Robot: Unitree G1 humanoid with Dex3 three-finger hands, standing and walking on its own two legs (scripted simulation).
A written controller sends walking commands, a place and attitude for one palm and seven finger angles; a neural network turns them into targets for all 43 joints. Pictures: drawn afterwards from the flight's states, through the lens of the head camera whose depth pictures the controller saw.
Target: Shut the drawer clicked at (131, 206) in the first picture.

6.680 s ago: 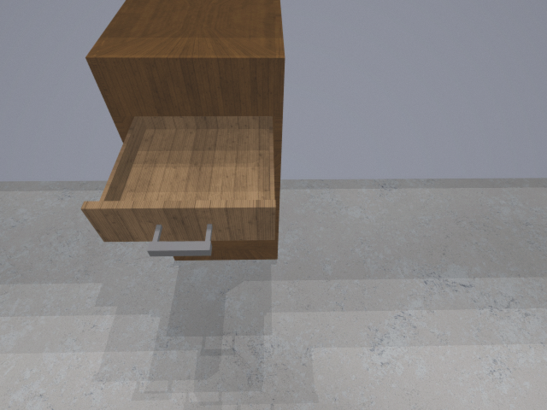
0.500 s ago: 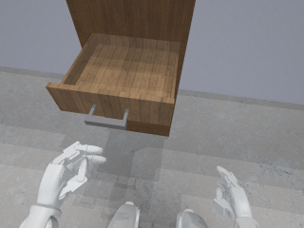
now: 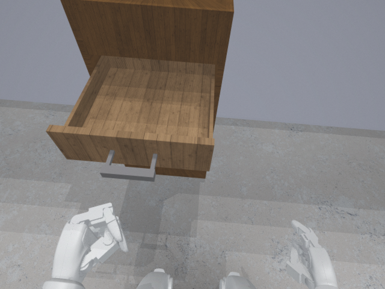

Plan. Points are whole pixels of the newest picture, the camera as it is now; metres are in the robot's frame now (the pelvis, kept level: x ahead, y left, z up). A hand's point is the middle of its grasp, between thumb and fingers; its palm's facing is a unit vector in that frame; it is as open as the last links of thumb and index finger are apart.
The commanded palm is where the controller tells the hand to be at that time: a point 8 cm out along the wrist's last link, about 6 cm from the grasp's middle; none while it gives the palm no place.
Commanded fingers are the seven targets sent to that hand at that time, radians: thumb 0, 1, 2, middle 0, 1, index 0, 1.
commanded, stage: raise the hand and make a fist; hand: left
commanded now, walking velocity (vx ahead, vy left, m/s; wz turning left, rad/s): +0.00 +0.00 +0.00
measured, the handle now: (130, 164) +0.39 +0.17 -0.02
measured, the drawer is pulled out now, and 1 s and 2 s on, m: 0.30 0.30 0.30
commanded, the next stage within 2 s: bring the fist close to the handle in 0.76 s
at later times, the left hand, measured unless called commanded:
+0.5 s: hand (112, 242) +0.19 +0.14 +0.08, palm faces -0.02 -1.00 -0.04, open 3.2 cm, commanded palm +0.16 +0.20 +0.08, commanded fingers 0.00 0.90 0.90 -1.40 -1.60 -1.40 -1.60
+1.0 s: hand (115, 242) +0.20 +0.14 +0.07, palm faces -0.01 -1.00 -0.05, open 3.2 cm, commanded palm +0.18 +0.20 +0.06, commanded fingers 0.00 0.90 0.90 -1.40 -1.60 -1.40 -1.60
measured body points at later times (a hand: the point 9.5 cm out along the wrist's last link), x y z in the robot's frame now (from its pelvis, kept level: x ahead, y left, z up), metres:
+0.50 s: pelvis +0.01 +0.00 +0.01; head +0.06 +0.00 +0.45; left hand +0.19 +0.20 +0.08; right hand +0.19 -0.23 -0.06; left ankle +0.01 +0.10 -0.66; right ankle +0.02 -0.12 -0.66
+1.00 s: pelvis +0.01 -0.01 +0.00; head +0.06 -0.01 +0.45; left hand +0.19 +0.20 +0.07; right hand +0.20 -0.23 -0.06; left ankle +0.01 +0.10 -0.66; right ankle +0.02 -0.12 -0.66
